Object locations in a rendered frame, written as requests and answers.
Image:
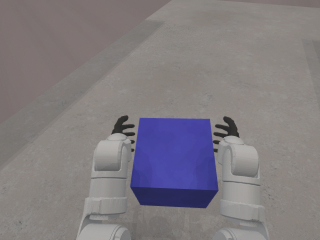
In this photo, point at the left robot upper arm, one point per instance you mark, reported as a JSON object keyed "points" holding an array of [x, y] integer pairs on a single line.
{"points": [[99, 231]]}

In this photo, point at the right robot upper arm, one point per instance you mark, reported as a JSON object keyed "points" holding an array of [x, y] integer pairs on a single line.
{"points": [[227, 233]]}

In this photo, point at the carton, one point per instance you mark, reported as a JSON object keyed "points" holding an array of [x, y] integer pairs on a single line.
{"points": [[174, 163]]}

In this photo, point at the left robot hand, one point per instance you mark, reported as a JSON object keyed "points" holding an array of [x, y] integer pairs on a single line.
{"points": [[118, 128]]}

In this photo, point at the right robot hand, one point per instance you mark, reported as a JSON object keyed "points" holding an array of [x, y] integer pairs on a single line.
{"points": [[231, 129]]}

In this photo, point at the right robot forearm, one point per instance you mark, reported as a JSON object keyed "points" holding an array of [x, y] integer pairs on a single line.
{"points": [[241, 191]]}

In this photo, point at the left robot forearm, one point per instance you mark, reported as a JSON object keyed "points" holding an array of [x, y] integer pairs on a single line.
{"points": [[108, 181]]}

